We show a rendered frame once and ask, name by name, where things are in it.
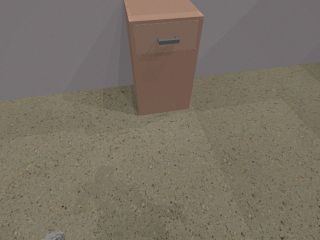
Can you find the drawer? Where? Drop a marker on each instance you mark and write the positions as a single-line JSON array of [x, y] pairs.
[[146, 35]]

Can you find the handle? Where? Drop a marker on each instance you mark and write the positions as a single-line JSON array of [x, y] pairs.
[[168, 41]]

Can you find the cabinet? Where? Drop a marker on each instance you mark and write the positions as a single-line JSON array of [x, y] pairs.
[[163, 80]]

